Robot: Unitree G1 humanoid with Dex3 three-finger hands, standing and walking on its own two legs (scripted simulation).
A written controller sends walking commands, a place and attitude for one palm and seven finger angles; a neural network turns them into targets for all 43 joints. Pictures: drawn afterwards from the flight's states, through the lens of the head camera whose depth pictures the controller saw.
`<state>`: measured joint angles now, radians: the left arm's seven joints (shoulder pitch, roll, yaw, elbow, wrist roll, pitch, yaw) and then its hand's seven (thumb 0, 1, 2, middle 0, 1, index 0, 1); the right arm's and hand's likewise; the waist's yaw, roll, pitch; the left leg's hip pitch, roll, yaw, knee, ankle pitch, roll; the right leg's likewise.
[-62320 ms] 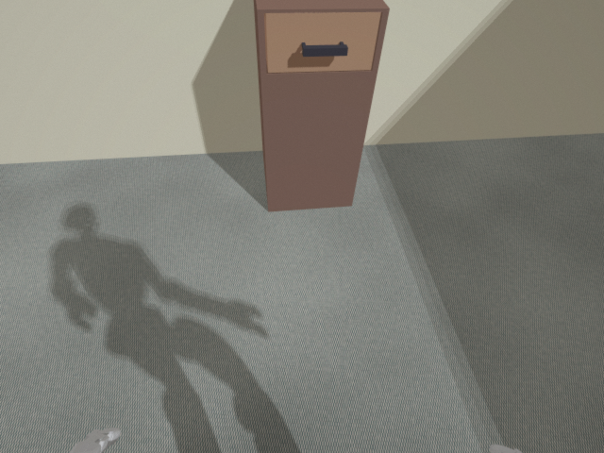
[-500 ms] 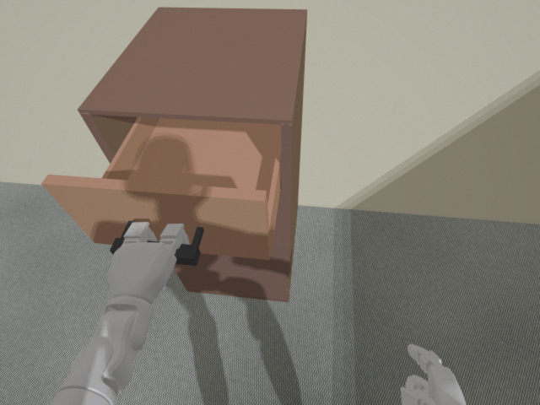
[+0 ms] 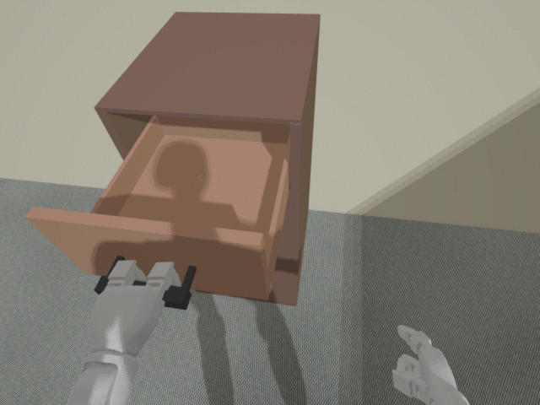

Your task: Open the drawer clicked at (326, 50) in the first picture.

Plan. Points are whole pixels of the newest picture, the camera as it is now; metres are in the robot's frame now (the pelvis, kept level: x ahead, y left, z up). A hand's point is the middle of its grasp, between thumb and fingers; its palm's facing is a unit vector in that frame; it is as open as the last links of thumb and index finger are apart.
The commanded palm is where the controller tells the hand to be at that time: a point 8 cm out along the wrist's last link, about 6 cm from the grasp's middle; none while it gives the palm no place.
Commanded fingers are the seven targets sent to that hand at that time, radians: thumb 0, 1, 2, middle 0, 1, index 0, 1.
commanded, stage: pull the drawer open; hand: left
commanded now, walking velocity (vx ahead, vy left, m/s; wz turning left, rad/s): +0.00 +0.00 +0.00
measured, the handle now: (149, 279) +0.29 +0.22 +0.02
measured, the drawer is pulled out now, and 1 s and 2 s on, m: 0.25 0.30 0.30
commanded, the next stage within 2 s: open the thumb to release the handle in 0.66 s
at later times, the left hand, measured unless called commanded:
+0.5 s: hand (133, 355) +0.18 +0.22 +0.00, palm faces -0.01 -0.09 -1.00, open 5.9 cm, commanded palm +0.14 +0.23 +0.05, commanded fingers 0.00 0.90 0.90 -0.40 -1.35 -0.40 -1.35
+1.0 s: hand (126, 348) +0.19 +0.23 +0.00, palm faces +0.06 -0.08 -0.99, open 7.0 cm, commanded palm +0.16 +0.23 +0.05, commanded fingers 0.00 -0.01 0.51 -0.34 -1.25 -0.34 -1.25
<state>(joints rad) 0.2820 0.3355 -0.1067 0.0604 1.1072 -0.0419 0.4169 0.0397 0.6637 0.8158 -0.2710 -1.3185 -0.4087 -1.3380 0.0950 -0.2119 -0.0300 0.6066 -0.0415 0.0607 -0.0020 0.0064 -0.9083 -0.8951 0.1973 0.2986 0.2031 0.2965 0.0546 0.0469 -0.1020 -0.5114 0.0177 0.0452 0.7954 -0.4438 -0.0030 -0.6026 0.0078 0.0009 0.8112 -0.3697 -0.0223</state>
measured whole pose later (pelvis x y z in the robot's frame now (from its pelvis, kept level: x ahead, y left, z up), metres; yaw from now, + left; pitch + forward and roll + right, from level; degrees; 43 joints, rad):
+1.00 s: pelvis +0.00 +0.00 -0.02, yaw +0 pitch +12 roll +1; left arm 0.53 0.34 -0.04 -0.15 1.07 -0.05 0.51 0.01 0.50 0.72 -0.35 -1.30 -0.39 -1.30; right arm 0.12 -0.24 -0.04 0.58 -0.06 0.08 0.02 0.01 -0.91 -0.90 0.20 0.30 0.20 0.30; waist 0.06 0.05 -0.13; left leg -0.62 0.02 0.05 0.92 -0.51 0.00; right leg -0.72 0.01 0.01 0.93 -0.43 -0.02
